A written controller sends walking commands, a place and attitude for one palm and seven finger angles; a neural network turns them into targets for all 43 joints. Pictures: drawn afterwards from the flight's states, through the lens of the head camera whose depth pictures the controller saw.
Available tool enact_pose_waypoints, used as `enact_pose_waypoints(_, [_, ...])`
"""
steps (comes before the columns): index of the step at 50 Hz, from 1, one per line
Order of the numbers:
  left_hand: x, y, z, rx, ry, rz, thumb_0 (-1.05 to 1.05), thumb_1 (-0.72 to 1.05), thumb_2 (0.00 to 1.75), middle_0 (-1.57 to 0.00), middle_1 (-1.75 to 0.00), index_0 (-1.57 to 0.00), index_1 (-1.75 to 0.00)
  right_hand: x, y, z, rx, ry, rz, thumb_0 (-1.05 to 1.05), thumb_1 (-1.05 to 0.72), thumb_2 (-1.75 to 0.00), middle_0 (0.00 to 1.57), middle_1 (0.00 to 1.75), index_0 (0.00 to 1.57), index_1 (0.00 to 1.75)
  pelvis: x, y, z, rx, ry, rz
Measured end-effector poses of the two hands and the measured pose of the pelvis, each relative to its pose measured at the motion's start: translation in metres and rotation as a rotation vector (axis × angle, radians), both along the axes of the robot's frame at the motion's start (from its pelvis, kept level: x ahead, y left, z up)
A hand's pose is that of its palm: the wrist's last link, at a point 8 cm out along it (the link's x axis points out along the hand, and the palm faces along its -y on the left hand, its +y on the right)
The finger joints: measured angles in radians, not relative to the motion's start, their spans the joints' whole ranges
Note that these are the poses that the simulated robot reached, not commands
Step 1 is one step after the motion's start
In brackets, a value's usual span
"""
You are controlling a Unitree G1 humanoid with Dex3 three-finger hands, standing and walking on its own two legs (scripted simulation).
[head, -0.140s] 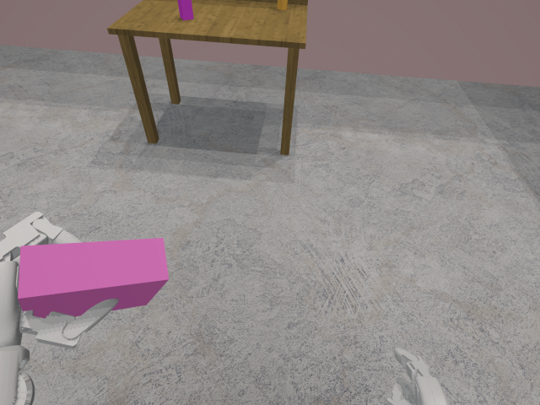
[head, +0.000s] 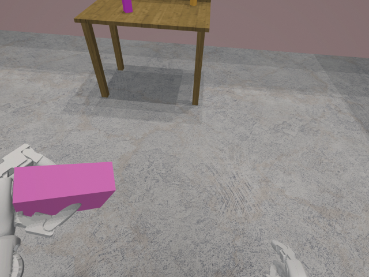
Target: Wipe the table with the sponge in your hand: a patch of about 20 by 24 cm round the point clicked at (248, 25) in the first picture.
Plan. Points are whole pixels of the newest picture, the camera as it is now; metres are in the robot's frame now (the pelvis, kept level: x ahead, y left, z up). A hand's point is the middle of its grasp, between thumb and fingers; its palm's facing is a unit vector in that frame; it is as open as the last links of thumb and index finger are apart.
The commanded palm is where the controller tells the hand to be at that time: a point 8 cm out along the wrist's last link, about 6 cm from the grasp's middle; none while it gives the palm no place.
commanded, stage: stand and wait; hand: left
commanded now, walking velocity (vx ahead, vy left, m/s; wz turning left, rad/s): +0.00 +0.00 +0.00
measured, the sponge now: (80, 189) +0.23 +0.20 +0.14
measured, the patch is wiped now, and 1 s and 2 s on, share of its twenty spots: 0.00 0.00 0.00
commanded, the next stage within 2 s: look at it before walking up in 0.12 s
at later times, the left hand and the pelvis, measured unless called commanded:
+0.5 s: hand (50, 188) +0.21 +0.24 +0.16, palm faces +0.41 -0.83 -0.38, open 9.2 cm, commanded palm +0.16 +0.28 +0.18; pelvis +0.01 +0.00 +0.00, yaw +1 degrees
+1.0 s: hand (50, 159) +0.27 +0.26 +0.17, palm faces +0.51 -0.73 -0.46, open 9.2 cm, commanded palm +0.21 +0.29 +0.18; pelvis +0.10 -0.01 +0.00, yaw +10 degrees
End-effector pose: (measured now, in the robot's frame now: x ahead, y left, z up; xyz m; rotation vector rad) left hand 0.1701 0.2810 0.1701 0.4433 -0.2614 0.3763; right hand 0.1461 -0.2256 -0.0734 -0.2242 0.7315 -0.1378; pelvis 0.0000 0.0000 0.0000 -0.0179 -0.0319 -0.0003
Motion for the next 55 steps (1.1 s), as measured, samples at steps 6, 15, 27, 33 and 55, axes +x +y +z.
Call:
enact_pose_waypoints(6, [0.0, -0.004, 0.003, 0.012, -0.003, -0.002, -0.01, -0.42, 1.02, -0.83, -1.37, -0.83, -1.38, -0.003, -0.004, -0.003, 0.004, 0.008, -0.004, 0.01, -0.9, -0.9, 0.2, 0.3, 0.2, 0.3, -0.001, -0.003, 0.0, 0.0, 0.003, 0.001])
enact_pose_waypoints(15, [0.002, -0.006, -0.001, 0.007, 0.02, -0.002, -0.01, -0.42, 1.02, -0.83, -1.37, -0.83, -1.38, -0.004, -0.009, -0.005, 0.003, 0.017, -0.014, 0.01, -0.9, -0.9, 0.2, 0.3, 0.2, 0.3, 0.001, -0.005, 0.0, 0.0, 0.003, -0.001])
enact_pose_waypoints(27, [0.004, -0.002, 0.002, 0.015, -0.006, 0.011, -0.01, -0.42, 1.02, -0.83, -1.38, -0.83, -1.38, 0.003, -0.01, -0.005, -0.021, 0.031, -0.011, 0.01, -0.9, -0.9, 0.2, 0.3, 0.2, 0.3, 0.009, -0.003, -0.003, -0.001, 0.019, 0.036])
enact_pose_waypoints(33, [0.002, 0.022, 0.0, 0.021, -0.085, 0.051, -0.01, -0.42, 1.02, -0.84, -1.38, -0.83, -1.38, 0.016, -0.002, -0.015, -0.074, 0.074, 0.02, 0.01, -0.9, -0.9, 0.2, 0.3, 0.2, 0.3, 0.023, 0.011, -0.016, 0.02, -0.007, 0.093])
enact_pose_waypoints(55, [0.07, -0.003, 0.008, 0.088, 0.042, 0.182, -0.01, -0.42, 1.02, -0.84, -1.38, -0.83, -1.38, 0.157, 0.013, -0.037, 0.05, 0.118, 0.203, 0.01, -0.9, -0.9, 0.2, 0.3, 0.2, 0.3, 0.123, -0.026, -0.008, 0.016, 0.022, 0.231])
